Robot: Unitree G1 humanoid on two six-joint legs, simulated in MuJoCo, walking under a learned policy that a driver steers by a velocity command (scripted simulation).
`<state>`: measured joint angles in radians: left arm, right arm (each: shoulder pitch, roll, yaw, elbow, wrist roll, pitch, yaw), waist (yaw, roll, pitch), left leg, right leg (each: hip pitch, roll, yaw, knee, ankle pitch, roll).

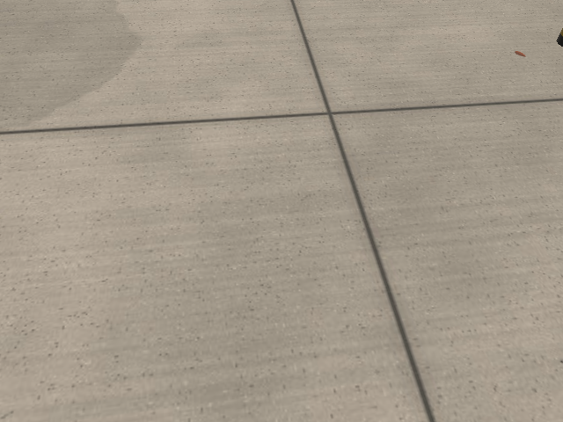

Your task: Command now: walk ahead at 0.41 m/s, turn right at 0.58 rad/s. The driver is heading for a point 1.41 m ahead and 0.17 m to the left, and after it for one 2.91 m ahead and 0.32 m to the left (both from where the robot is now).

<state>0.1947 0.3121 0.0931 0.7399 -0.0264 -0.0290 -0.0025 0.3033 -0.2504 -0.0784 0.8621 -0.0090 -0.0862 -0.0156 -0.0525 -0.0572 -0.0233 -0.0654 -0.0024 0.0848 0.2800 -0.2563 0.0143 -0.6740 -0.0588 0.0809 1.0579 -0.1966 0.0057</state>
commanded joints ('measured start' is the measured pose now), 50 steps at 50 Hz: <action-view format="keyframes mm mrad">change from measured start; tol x32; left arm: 1 -125 21 -5 -123 0 -18 -15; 9 -225 15 -18 -213 1 -14 -60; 13 265 221 72 -98 10 1 -19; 50 21 72 -10 -91 42 -78 9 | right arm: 1 -27 -153 -29 -55 1 -14 -2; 50 -76 -171 -28 -224 20 11 28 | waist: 1 -17 152 83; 9 -13 152 115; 14 149 -195 -411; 24 35 0 53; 36 114 16 120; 43 -81 177 -363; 50 75 71 -7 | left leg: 1 55 248 -117 -147 182 141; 12 -41 254 113 385 851 62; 14 -594 22 -46 1055 -318 -14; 15 -669 61 -177 1130 -279 1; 29 -634 113 -159 528 394 -12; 36 -681 59 -28 348 216 56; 40 -154 -82 30 276 132 166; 43 490 325 -886 38 -23 415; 50 -137 155 -410 -49 401 310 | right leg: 1 -165 -41 -9 -95 109 20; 9 54 15 -148 -403 35 -74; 12 625 125 -178 -505 76 -164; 14 1122 -355 685 -694 -115 -391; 21 487 -187 73 -901 111 -230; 34 760 -210 -246 -897 410 -155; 39 816 -211 -297 -515 1084 -107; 41 443 -110 -309 24 531 -31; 42 20 132 -152 389 -364 33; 50 57 -52 -15 5 -107 41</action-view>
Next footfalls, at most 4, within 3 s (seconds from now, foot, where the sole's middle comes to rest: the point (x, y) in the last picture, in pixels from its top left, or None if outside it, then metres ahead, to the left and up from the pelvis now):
0.24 right None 0.26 -0.19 -0.78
0.80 left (264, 387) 0.60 0.01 -0.78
1.28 right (310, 276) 0.92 -0.13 -0.78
1.78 left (180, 250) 1.02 0.24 -0.78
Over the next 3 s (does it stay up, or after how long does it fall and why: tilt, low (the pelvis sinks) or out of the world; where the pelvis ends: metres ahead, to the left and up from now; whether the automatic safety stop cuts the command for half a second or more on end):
stays up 1.38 0.25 -0.01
